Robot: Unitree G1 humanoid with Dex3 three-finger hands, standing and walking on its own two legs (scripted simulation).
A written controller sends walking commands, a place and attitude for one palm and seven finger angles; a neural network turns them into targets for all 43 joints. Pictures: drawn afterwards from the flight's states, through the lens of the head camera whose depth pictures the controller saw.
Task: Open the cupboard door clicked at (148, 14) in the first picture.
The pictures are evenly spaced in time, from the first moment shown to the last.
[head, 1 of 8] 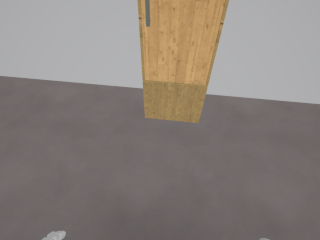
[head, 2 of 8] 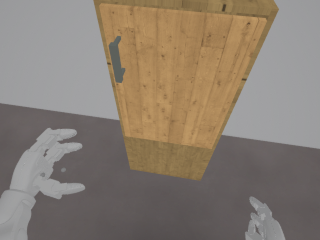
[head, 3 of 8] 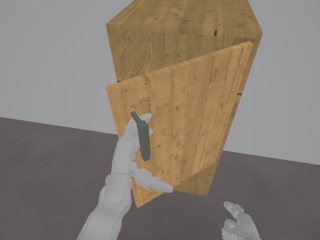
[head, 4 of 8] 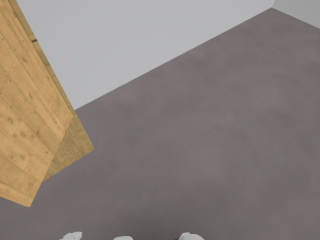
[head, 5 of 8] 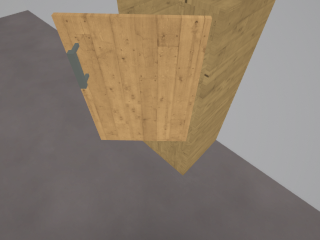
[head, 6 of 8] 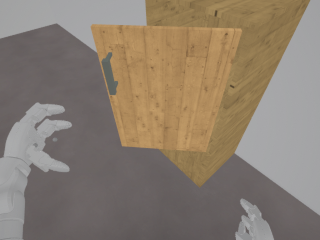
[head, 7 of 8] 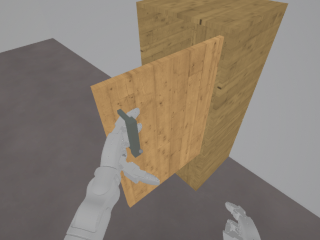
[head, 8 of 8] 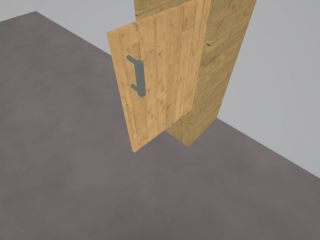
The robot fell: no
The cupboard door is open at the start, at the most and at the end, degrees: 0 86 85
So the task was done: yes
